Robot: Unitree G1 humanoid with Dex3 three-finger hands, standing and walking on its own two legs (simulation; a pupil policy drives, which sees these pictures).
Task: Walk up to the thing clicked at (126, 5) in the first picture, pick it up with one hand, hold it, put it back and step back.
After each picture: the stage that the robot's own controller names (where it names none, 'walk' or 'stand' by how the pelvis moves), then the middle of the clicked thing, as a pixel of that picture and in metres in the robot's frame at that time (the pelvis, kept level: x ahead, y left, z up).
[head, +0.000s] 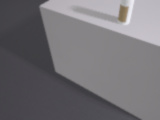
stand; (127, 1) +0.86 -0.23 +0.09
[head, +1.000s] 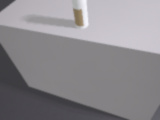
walk; (79, 3) +0.77 +0.07 +0.11
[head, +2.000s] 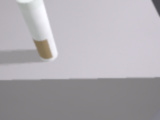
stand; (40, 31) +0.51 +0.17 +0.13
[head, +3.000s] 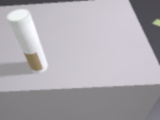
stand; (30, 45) +0.49 +0.24 +0.10
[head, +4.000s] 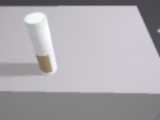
stand; (43, 47) +0.50 +0.18 +0.09
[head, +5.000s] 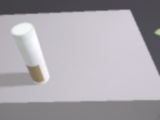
stand; (33, 57) +0.47 +0.21 +0.08
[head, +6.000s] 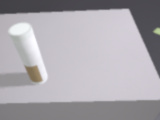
stand; (31, 57) +0.46 +0.22 +0.08
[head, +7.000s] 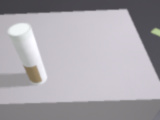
stand; (30, 57) +0.46 +0.22 +0.08
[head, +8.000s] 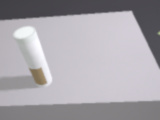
rise first; (35, 60) +0.45 +0.23 +0.09
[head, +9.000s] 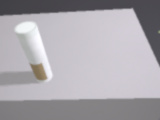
go down; (36, 55) +0.46 +0.23 +0.09
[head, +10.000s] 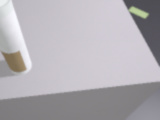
go down; (10, 41) +0.45 +0.21 +0.13
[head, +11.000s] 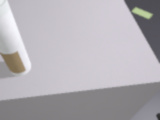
close in; (8, 41) +0.45 +0.21 +0.14
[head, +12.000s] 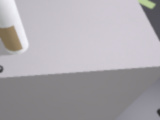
close in; (4, 14) +0.49 +0.20 +0.17
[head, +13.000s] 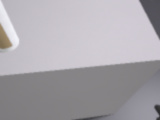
lift; out of the picture +0.50 +0.22 +0.18
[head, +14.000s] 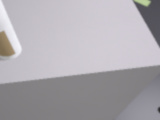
lift; out of the picture +0.48 +0.22 +0.18
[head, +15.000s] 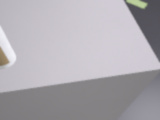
lift; out of the picture +0.46 +0.23 +0.17
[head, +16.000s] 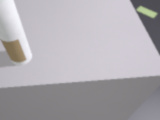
lift; (9, 29) +0.48 +0.21 +0.16
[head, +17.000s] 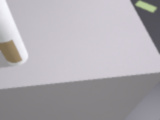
lift; (3, 30) +0.47 +0.22 +0.16
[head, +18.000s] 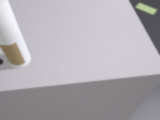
lift; (7, 33) +0.47 +0.22 +0.15
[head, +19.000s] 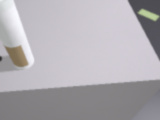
lift; (12, 36) +0.47 +0.22 +0.14
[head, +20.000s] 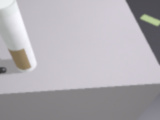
lift; (16, 39) +0.47 +0.22 +0.14
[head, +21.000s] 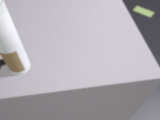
lift; (7, 42) +0.46 +0.22 +0.14
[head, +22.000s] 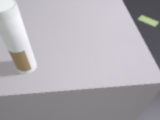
lift; (17, 41) +0.47 +0.22 +0.14
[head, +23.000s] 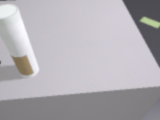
lift; (19, 46) +0.46 +0.21 +0.13
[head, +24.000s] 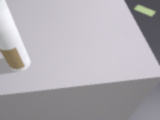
lift; (7, 38) +0.47 +0.22 +0.14
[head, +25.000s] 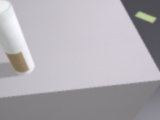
lift; (13, 43) +0.47 +0.21 +0.13
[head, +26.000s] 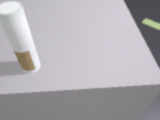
lift; (22, 42) +0.48 +0.22 +0.13
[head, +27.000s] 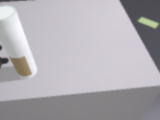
lift; (17, 47) +0.46 +0.22 +0.13
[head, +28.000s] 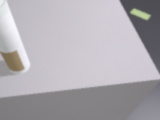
lift; (8, 41) +0.46 +0.22 +0.13
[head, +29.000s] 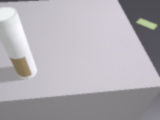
lift; (17, 48) +0.46 +0.22 +0.12
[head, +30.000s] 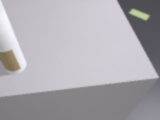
lift; (3, 40) +0.46 +0.23 +0.14
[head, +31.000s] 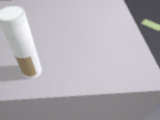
lift; (23, 47) +0.46 +0.21 +0.12
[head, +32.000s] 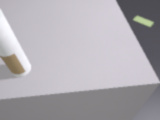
lift; (6, 45) +0.46 +0.24 +0.13
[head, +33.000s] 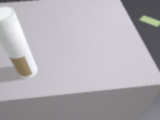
lift; (17, 48) +0.46 +0.22 +0.13
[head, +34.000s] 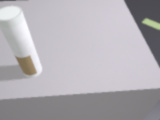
lift; (22, 47) +0.46 +0.21 +0.12
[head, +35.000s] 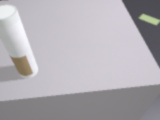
lift; (18, 47) +0.46 +0.21 +0.13
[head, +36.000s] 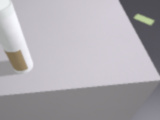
lift; (12, 41) +0.47 +0.22 +0.13
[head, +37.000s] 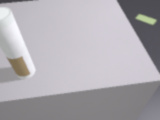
lift; (14, 48) +0.47 +0.22 +0.13
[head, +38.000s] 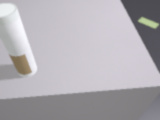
lift; (17, 45) +0.46 +0.22 +0.13
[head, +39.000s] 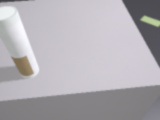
lift; (19, 47) +0.46 +0.21 +0.13
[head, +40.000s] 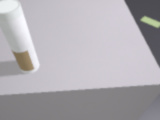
lift; (20, 42) +0.47 +0.21 +0.13
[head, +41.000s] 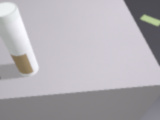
lift; (18, 45) +0.46 +0.22 +0.13
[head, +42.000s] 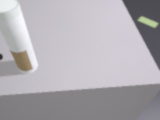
lift; (18, 41) +0.47 +0.21 +0.13
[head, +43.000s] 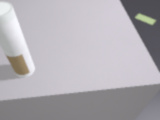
lift; (14, 45) +0.46 +0.22 +0.13
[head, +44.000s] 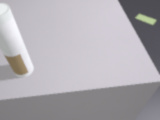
lift; (12, 45) +0.47 +0.22 +0.13
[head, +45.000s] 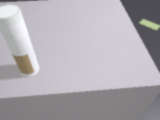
lift; (20, 45) +0.47 +0.22 +0.13
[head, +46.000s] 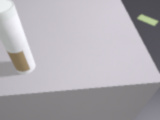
close; (15, 42) +0.47 +0.22 +0.13
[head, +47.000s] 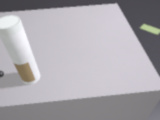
lift; (21, 54) +0.45 +0.22 +0.13
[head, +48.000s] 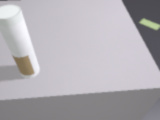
lift; (20, 46) +0.46 +0.22 +0.13
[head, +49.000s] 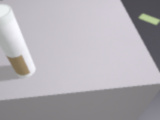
lift; (14, 46) +0.46 +0.22 +0.13
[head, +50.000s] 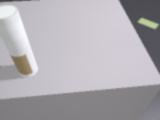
lift; (18, 46) +0.47 +0.22 +0.13
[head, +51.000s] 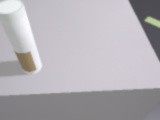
lift; (23, 42) +0.46 +0.21 +0.13
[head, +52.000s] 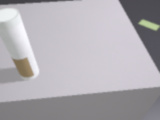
lift; (19, 49) +0.46 +0.22 +0.13
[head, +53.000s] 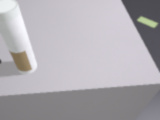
lift; (18, 42) +0.47 +0.21 +0.13
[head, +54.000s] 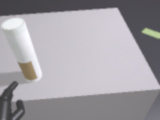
stand; (25, 53) +0.47 +0.23 +0.11
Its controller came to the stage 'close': yes
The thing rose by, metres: 0.00
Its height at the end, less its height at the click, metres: +0.00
